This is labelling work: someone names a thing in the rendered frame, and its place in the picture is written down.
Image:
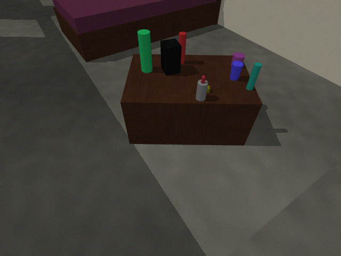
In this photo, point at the bed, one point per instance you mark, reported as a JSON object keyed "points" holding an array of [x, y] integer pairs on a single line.
{"points": [[99, 28]]}

